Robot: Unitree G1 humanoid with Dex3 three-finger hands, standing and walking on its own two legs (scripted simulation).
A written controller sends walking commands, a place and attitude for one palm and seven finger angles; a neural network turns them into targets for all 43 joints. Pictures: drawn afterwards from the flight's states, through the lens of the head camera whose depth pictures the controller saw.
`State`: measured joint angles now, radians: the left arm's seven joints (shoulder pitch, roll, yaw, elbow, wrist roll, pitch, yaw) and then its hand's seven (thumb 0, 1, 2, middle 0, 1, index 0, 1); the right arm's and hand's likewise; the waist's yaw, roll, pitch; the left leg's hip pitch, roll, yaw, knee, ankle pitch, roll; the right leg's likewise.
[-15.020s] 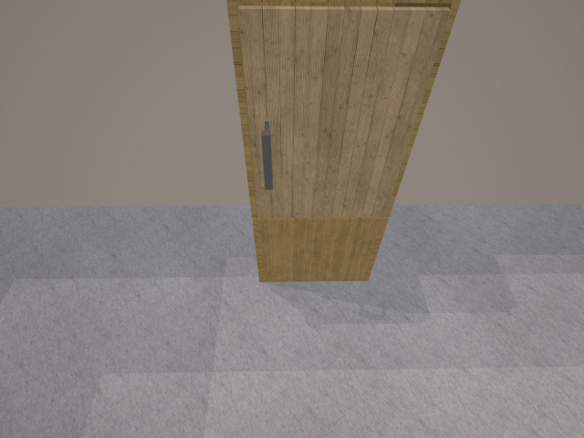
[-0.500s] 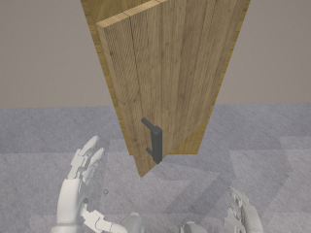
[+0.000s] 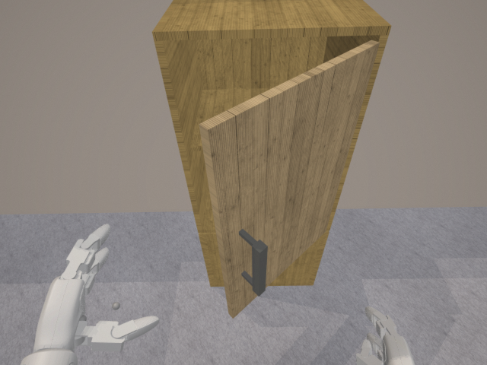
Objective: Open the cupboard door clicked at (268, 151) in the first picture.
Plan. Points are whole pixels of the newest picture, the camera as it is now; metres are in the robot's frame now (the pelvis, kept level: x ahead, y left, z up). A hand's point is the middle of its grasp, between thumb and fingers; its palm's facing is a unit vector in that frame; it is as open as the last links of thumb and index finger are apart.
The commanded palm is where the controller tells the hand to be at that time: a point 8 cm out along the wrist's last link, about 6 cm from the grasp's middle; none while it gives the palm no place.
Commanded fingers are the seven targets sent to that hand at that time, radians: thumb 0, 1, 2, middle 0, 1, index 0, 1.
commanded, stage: draw the hand back to the body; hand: left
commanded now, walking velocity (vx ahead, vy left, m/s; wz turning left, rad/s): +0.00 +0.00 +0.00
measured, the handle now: (252, 263) +0.33 +0.02 -0.05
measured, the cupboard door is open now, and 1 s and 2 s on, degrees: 43 43 43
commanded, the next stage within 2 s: step back with the hand held close in 0.76 s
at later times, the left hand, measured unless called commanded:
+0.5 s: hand (20, 243) +0.20 +0.28 +0.20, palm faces +0.48 -0.79 -0.39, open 8.0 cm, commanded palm +0.15 +0.31 +0.20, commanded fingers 0.00 0.90 0.90 -0.20 -0.30 -0.20 -0.30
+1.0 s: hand (36, 242) +0.21 +0.26 +0.20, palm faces +0.44 -0.79 -0.43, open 7.4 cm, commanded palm +0.15 +0.29 +0.21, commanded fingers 0.00 0.90 0.90 -0.20 -0.30 -0.20 -0.30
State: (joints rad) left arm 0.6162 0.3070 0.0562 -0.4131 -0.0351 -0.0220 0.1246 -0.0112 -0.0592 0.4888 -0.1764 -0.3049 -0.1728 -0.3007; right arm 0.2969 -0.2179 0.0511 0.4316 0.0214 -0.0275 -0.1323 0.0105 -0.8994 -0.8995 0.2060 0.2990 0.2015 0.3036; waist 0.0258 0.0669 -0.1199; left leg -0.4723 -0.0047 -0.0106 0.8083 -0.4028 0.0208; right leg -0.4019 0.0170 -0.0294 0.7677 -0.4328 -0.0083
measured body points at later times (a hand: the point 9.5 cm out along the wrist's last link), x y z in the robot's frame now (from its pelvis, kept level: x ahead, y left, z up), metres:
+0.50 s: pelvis +0.01 +0.01 +0.03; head -0.01 +0.00 +0.48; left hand +0.17 +0.32 +0.22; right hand +0.20 -0.21 -0.05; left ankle +0.01 +0.10 -0.71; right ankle -0.02 -0.12 -0.71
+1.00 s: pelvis +0.01 +0.00 +0.03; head -0.01 -0.02 +0.48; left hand +0.18 +0.30 +0.22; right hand +0.19 -0.23 -0.05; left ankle +0.01 +0.10 -0.71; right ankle -0.02 -0.12 -0.71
